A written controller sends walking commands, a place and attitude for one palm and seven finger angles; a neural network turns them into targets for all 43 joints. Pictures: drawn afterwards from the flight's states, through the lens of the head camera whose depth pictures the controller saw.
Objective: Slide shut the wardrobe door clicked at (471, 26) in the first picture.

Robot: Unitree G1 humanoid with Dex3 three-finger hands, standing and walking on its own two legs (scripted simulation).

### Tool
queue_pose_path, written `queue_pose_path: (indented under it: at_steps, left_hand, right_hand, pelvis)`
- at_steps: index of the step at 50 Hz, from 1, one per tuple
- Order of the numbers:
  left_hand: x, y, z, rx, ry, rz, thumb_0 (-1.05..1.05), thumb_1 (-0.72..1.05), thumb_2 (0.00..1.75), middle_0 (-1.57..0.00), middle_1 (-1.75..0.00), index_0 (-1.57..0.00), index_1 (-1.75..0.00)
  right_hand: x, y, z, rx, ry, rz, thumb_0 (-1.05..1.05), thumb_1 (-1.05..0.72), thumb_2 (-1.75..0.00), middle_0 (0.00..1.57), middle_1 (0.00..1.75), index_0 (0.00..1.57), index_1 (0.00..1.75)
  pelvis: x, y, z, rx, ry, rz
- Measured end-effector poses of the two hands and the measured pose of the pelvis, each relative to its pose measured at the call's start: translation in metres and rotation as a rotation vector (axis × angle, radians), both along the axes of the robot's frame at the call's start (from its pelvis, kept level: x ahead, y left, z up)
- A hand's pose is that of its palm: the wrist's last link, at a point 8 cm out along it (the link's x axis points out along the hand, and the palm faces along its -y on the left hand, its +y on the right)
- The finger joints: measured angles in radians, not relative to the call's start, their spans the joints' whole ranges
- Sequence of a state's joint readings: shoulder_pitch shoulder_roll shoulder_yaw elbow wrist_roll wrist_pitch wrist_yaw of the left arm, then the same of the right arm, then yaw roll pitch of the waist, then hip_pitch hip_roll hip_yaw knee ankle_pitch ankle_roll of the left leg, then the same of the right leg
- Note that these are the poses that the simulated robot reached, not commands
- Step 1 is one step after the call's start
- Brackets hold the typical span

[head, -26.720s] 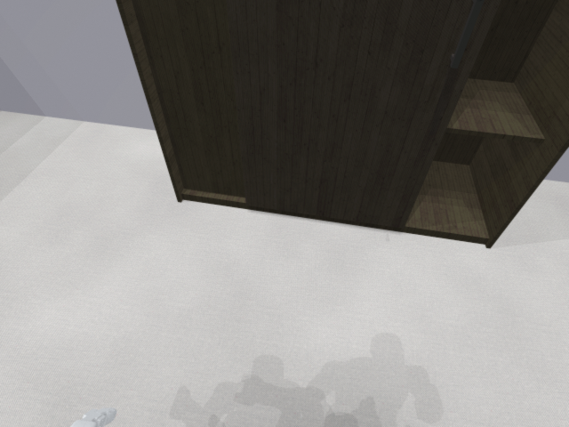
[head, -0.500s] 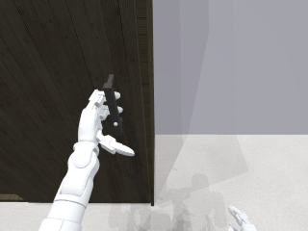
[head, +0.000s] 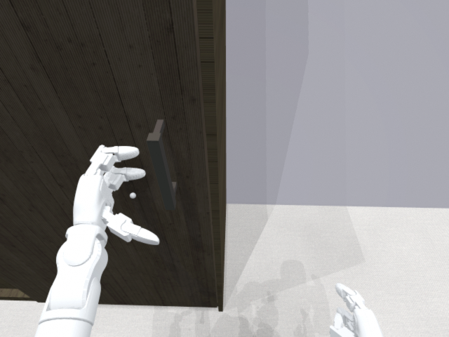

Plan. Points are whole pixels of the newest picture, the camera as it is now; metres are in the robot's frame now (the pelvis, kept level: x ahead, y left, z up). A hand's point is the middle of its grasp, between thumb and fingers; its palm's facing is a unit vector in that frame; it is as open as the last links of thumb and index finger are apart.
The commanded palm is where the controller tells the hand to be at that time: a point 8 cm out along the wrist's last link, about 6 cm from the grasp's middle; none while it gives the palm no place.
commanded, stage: slip the hand off the handle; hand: left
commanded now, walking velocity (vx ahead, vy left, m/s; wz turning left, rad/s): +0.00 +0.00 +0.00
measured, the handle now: (165, 168) +0.36 +0.14 +0.14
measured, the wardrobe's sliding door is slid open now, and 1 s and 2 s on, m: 0.00 0.00 0.00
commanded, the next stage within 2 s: draw the hand back to the body in 0.88 s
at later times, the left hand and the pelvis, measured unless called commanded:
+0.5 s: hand (114, 227) +0.24 +0.19 +0.13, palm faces +0.11 -0.99 -0.11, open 14.7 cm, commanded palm +0.20 +0.24 +0.13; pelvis -0.01 +0.01 +0.00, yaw +0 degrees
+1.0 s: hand (99, 275) +0.17 +0.18 +0.12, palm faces +0.12 -0.98 -0.13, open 14.7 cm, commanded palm +0.15 +0.23 +0.13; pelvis -0.01 +0.01 -0.01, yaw +2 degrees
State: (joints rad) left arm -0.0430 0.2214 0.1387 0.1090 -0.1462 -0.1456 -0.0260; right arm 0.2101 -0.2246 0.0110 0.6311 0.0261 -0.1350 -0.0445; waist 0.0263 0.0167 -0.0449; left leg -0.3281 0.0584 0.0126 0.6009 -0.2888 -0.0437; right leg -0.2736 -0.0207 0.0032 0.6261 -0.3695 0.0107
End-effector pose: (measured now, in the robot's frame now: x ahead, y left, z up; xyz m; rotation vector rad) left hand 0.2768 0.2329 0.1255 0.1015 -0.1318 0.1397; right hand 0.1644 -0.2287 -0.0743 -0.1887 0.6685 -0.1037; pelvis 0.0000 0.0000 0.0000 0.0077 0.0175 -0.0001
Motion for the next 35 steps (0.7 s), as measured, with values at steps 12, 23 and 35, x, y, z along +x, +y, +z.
queue_pose_path:
  at_steps: [12,23,35]
  left_hand:
    - [-0.011,0.016,0.006,0.018,-0.032,-0.059,-0.01,-0.56,0.20,-0.26,-1.15,-0.26,-1.15]
    - [-0.050,0.007,0.002,0.014,-0.036,-0.052,-0.01,-0.55,0.20,-0.25,-1.15,-0.26,-1.15]
    - [-0.100,0.005,0.001,0.022,-0.028,-0.037,-0.01,-0.56,0.20,-0.25,-1.15,-0.26,-1.15]
  right_hand:
    - [-0.014,0.005,-0.011,-0.009,0.024,0.003,0.01,-0.91,-0.90,0.20,0.30,0.20,0.30]
    - [-0.017,0.013,-0.003,0.017,-0.042,0.005,0.01,-0.91,-0.90,0.20,0.30,0.20,0.30]
    - [0.006,0.027,0.009,0.011,-0.134,0.092,0.01,-0.91,-0.90,0.20,0.30,0.20,0.30]
  pelvis:
    - [-0.007,0.006,-0.003,-0.009,0.002,0.016]
    - [-0.007,0.010,-0.003,-0.004,-0.010,-0.003]
    - [-0.017,0.009,-0.006,-0.015,-0.036,0.028]
